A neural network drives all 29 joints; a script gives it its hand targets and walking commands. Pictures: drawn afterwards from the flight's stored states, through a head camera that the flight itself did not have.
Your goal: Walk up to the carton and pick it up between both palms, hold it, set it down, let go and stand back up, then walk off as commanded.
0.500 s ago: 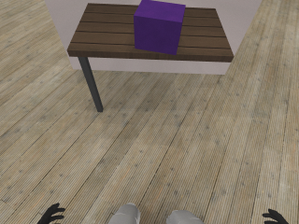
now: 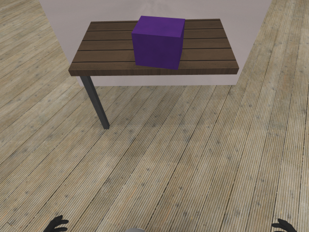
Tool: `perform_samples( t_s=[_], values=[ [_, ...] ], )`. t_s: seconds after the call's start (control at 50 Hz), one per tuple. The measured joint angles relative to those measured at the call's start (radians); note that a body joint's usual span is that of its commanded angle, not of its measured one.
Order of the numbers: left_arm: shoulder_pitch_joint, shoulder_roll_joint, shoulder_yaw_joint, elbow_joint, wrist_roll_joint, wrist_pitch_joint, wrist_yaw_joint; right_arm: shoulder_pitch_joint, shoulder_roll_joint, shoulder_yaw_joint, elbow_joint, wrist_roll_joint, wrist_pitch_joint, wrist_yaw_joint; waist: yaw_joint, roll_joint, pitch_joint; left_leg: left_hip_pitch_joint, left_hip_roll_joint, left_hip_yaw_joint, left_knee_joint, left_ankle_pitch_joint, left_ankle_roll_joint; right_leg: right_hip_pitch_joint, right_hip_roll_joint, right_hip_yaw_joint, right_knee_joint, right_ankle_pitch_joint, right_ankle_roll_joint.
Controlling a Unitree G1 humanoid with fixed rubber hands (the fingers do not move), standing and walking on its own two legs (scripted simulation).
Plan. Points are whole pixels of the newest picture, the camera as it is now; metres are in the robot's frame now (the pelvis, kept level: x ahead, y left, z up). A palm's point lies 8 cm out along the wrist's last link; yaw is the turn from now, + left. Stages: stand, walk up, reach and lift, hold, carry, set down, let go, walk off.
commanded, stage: stand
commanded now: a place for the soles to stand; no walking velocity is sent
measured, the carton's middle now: (159, 42) +0.96 +0.04 -0.06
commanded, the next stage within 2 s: none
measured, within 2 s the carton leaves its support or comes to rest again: neither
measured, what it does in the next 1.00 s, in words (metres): stands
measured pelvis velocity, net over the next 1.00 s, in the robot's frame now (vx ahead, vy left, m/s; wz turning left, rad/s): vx -0.02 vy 0.02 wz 0.00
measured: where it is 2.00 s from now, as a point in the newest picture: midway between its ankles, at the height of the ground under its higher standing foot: outside the picture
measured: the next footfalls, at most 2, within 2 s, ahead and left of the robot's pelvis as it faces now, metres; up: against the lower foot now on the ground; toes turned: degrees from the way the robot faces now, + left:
none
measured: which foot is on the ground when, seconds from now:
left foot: down 0.00-1.00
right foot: down 0.00-1.00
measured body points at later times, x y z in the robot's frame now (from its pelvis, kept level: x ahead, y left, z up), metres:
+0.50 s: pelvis -0.01 +0.01 +0.00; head -0.01 +0.01 +0.45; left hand +0.10 +0.32 -0.09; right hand +0.12 -0.32 -0.09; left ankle +0.04 +0.13 -0.73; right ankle -0.04 -0.09 -0.73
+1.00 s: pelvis -0.02 +0.02 +0.00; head -0.02 +0.03 +0.45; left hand +0.08 +0.33 -0.10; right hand +0.10 -0.31 -0.08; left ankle +0.04 +0.13 -0.73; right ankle -0.04 -0.09 -0.73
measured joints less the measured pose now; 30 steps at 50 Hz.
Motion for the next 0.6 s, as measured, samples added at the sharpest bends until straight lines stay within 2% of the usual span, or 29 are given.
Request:
perform_samples(
  t_s=[0.14, 0.22, 0.5, 0.6],
  values=[
    [0.0, 0.0, -0.001, 0.0, -0.002, -0.003, 0.005, -0.017, 0.0, 0.0, 0.001, 0.0, -0.004, 0.0, 0.001, -0.001, -0.042, 0.006, -0.001, 0.002, 0.024, -0.048, -0.005, 0.03, -0.003, 0.003, -0.026, -0.019, 0.001],
    [0.0, 0.0, -0.005, 0.001, -0.002, -0.005, 0.005, -0.026, 0.0, 0.0, 0.006, 0.0, -0.001, 0.0, 0.0, 0.001, -0.048, 0.007, -0.001, 0.002, 0.026, -0.045, 0.006, 0.031, -0.002, 0.003, -0.027, -0.011, 0.003],
    [-0.003, 0.0, -0.005, 0.001, -0.002, -0.007, 0.005, -0.026, 0.0, 0.0, 0.031, 0.0, -0.001, 0.001, 0.0, 0.001, -0.057, 0.007, 0.0, 0.002, 0.026, -0.031, -0.003, 0.031, -0.002, 0.003, -0.027, 0.002, 0.01],
    [-0.003, 0.0, -0.005, 0.018, -0.002, -0.013, 0.008, -0.026, 0.0, 0.0, 0.033, 0.0, 0.002, 0.016, -0.001, 0.001, -0.058, 0.007, 0.0, 0.001, 0.024, -0.026, 0.001, 0.034, -0.002, 0.003, -0.036, 0.011, 0.017]
  ],
)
